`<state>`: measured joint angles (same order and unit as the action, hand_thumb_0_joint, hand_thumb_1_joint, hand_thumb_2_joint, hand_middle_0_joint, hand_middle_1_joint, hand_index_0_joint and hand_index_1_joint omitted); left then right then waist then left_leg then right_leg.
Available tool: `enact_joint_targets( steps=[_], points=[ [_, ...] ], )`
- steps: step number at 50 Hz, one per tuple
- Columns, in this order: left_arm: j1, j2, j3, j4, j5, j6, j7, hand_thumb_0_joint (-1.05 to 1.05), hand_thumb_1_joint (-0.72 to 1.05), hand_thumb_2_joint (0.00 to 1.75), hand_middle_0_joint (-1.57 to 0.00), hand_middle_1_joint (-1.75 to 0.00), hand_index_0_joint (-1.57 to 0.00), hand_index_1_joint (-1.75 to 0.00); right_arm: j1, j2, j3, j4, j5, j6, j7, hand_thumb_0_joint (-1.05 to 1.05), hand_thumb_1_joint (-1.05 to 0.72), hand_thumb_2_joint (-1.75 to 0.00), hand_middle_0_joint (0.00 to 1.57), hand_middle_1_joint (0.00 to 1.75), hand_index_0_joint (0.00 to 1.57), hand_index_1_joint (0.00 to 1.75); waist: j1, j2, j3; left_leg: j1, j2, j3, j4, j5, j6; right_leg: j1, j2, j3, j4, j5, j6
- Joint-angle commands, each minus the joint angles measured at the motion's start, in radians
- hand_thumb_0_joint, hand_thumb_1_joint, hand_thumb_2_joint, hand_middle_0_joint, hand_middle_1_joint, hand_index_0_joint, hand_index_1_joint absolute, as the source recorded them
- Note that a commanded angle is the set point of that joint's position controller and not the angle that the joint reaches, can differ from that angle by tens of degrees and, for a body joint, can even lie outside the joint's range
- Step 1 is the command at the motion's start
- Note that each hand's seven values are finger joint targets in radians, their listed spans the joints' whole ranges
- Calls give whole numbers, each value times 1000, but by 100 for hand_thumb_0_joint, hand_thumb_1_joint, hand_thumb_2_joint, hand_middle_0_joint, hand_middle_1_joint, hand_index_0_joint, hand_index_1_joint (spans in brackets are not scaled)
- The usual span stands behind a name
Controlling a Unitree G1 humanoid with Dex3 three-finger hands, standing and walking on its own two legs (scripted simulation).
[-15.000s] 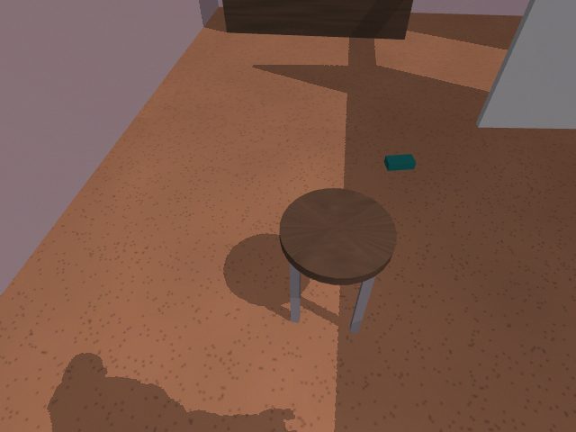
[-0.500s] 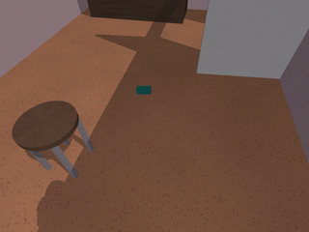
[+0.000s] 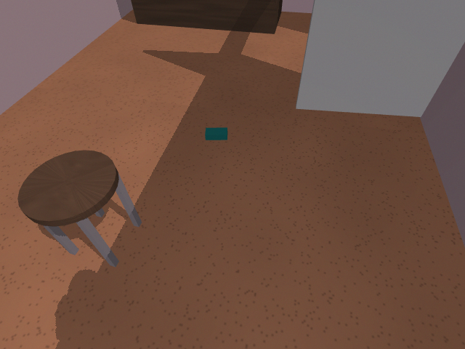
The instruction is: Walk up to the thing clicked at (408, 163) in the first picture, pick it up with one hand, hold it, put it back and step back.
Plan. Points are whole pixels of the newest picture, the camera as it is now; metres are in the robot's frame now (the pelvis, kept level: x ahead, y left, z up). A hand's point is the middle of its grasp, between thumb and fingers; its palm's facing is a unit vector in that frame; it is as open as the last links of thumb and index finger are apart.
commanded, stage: stand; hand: left
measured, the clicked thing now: (216, 133) +1.52 +0.17 -0.76
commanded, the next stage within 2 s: walk up in 0.94 s
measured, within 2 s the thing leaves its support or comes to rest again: neither
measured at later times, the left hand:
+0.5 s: hand out of the picture +0.06 +0.26 -0.16, palm faces -0.02 -0.94 -0.34, open 7.4 cm
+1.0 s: hand out of the picture +0.07 +0.26 -0.16, palm faces -0.01 -0.94 -0.33, open 7.4 cm
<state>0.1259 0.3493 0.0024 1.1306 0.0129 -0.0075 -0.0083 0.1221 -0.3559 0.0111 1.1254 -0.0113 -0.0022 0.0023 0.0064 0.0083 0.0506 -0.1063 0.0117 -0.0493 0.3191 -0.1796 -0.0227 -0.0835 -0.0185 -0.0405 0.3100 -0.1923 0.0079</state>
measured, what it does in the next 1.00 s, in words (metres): stands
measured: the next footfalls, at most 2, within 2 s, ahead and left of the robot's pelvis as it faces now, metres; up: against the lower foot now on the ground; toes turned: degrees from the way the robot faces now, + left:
left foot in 1.20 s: +0.13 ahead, +0.15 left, +0.00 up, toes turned +5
right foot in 1.64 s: +0.42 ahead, -0.12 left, +0.00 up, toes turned -5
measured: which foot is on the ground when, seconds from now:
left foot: down 0.00-1.00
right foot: down 0.00-1.00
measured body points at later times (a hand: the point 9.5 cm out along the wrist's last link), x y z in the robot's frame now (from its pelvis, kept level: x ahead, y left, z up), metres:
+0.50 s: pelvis +0.00 +0.00 +0.00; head +0.01 +0.00 +0.45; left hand +0.07 +0.31 -0.13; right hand +0.07 -0.30 -0.14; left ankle +0.00 +0.13 -0.75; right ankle -0.01 -0.12 -0.75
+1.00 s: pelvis +0.01 +0.00 +0.00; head +0.01 +0.00 +0.45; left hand +0.07 +0.31 -0.13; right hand +0.08 -0.30 -0.13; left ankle +0.00 +0.13 -0.75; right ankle -0.02 -0.12 -0.75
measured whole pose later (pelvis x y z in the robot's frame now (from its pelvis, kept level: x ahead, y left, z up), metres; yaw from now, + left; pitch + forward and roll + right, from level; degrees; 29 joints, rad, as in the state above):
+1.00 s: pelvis +0.01 +0.00 +0.00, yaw +0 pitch -2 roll +0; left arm 0.15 0.36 0.03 1.09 0.03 -0.02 -0.04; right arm 0.15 -0.36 -0.02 1.09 -0.03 -0.02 0.03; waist 0.01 0.01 0.03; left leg -0.14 0.01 -0.05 0.42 -0.31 0.02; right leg -0.12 -0.02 -0.04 0.41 -0.33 -0.01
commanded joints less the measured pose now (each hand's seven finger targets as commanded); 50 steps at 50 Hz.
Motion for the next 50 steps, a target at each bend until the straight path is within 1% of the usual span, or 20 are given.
enact_joint_targets(
  steps=[1, 4, 11, 13, 17, 18, 28, 31, 32, 34, 35, 37, 41, 43, 45, 46, 47, 48, 49, 50],
  points=[
    [-23, 220, 42, -60, -5, -22, 17, 0, 90, 90, -20, -30, -20, -30, -29, -211, -38, -55, 3, -27, -15, 0, -90, -90, 20, 30, 20, 30, -2, -2, -69, 5, 111, -66, -34, 193, 38, 14, -122, 91, -42, 151, -25],
    [-28, 220, 43, -63, -3, -22, 18, 0, 90, 90, -20, -30, -20, -30, -22, -209, -38, -56, 4, -26, -15, 0, -90, -90, 20, 30, 20, 30, -3, -15, -72, 4, 113, -66, -36, 205, 37, 16, -121, 86, -37, 152, -25],
    [-26, 216, 42, -61, -4, -19, 17, 0, 90, 90, -20, -30, -20, -30, -30, -211, -38, -55, 3, -24, -15, 0, -90, -90, 20, 30, 20, 30, -1, -5, -55, -8, 109, -67, -40, 164, 35, 4, -120, 91, -48, 115, -26],
    [-27, 222, 44, -63, -3, -19, 18, 0, 90, 90, -20, -30, -20, -30, -34, -210, -41, -58, 2, -25, -16, 0, -90, -90, 20, 30, 20, 30, -1, -10, -72, 3, 112, -68, -35, 185, 38, 12, -121, 90, -41, 132, -29],
    [-24, 216, 42, -60, -4, -19, 17, 0, 90, 90, -20, -30, -20, -30, -30, -210, -39, -56, 3, -27, -15, 0, -90, -90, 20, 30, 20, 30, -2, -4, -58, -11, 108, -69, -46, 170, 36, 9, -118, 88, -44, 117, -26],
    [-26, 217, 43, -60, -4, -20, 17, 0, 90, 90, -20, -30, -20, -30, -31, -212, -39, -56, 2, -26, -15, 0, -90, -90, 20, 30, 20, 30, 0, -8, -65, -5, 113, -69, -40, 181, 41, 17, -121, 89, -41, 130, -26],
    [-29, 218, 42, -65, -3, -22, 18, 0, 90, 90, -20, -30, -20, -30, -25, -212, -39, -57, 3, -26, -15, 0, -90, -90, 20, 30, 20, 30, -4, -11, -74, -3, 111, -70, -34, 201, 35, 19, -122, 86, -41, 147, -25],
    [-35, 219, 41, -63, -3, -19, 18, 0, 90, 90, -20, -30, -20, -30, -27, -208, -38, -57, 2, -23, -15, 0, -90, -90, 20, 30, 20, 30, -6, -8, -57, -21, 110, -70, -44, 158, 35, 11, -121, 89, -45, 106, -26],
    [-21, 211, 39, -60, -3, -19, 16, 0, 90, 90, -20, -30, -20, -30, -32, -214, -38, -54, 3, -24, -14, 0, -90, -90, 20, 30, 20, 30, -1, 5, -49, -21, 108, -71, -46, 142, 36, 2, -119, 88, -52, 95, -23],
    [-30, 220, 41, -59, -2, -20, 17, 0, 90, 90, -20, -30, -20, -30, -23, -206, -37, -54, 2, -23, -13, 0, -90, -90, 20, 30, 20, 30, -8, -17, -50, -28, 105, -71, -48, 121, 34, 1, -118, 89, -56, 73, -22],
    [-30, 223, 41, -62, -2, -20, 17, 0, 90, 90, -20, -30, -20, -30, -29, -209, -39, -52, 2, -23, -13, 0, -90, -90, 20, 30, 20, 30, -5, -19, -51, -15, 109, -73, -47, 131, 36, -3, -120, 89, -51, 77, -25],
    [-25, 217, 40, -63, -3, -22, 18, 0, 90, 90, -20, -30, -20, -30, -33, -214, -42, -55, 1, -24, -14, 0, -90, -90, 20, 30, 20, 30, 0, -8, -84, -1, 112, -71, -29, 195, 38, 21, -125, 87, -40, 144, -27],
    [-20, 218, 41, -60, -4, -22, 19, 0, 90, 90, -20, -30, -20, -30, -25, -209, -39, -55, 3, -26, -15, 0, -90, -90, 20, 30, 20, 30, -3, -8, -81, -4, 109, -66, -27, 224, 38, 32, -125, 84, -37, 182, -25],
    [-21, 220, 42, -63, -4, -22, 19, 0, 90, 90, -20, -30, -20, -30, -27, -212, -40, -56, 3, -27, -16, 0, -90, -90, 20, 30, 20, 30, 0, -7, -86, 5, 112, -67, -25, 241, 38, 32, -124, 84, -32, 187, -25],
    [-28, 217, 41, -64, -4, -21, 20, 0, 90, 90, -20, -30, -20, -30, -20, -206, -38, -56, 2, -26, -16, 0, -90, -90, 20, 30, 20, 30, -6, -14, -81, -5, 111, -66, -30, 225, 36, 32, -123, 81, -32, 171, -23],
    [-24, 218, 41, -64, -4, -21, 19, 0, 90, 90, -20, -30, -20, -30, -32, -211, -39, -56, 3, -26, -17, 0, -90, -90, 20, 30, 20, 30, 0, -8, -79, 5, 114, -67, -25, 231, 37, 28, -124, 83, -31, 175, -25],
    [20, 318, 115, -125, 17, -36, -15, 0, 90, 90, -20, -30, -20, -30, 33, -300, -112, -107, -13, -47, 8, 0, -90, -90, 20, 30, 20, 30, 4, -36, -194, -4, 80, -77, 51, -322, 121, 57, -82, 68, 61, -331, -70],
    [23, 311, 119, -116, 24, -35, -26, 0, 90, 90, -20, -30, -20, -30, 18, -309, -120, -109, -22, -51, 20, 0, -90, -90, 20, 30, 20, 30, 16, -7, -106, -112, 91, -109, 59, -484, 136, -15, -104, 109, 94, -487, -92],
    [26, 304, 126, -135, 27, -39, -33, 0, 90, 90, -20, -30, -20, -30, -18, -298, -122, -136, -24, -53, 26, 0, -90, -90, 20, 30, 20, 30, 32, -3, -35, -201, 99, -128, 77, -493, 144, -67, -126, 155, 102, -520, -109],
    [35, 300, 131, -141, 26, -42, -39, 0, 90, 90, -20, -30, -20, -30, -48, -277, -122, -163, -25, -55, 33, 0, -90, -90, 20, 30, 20, 30, 50, -33, 38, -319, 93, -123, 128, -457, 142, -60, -153, 201, 77, -529, -131]
  ],
)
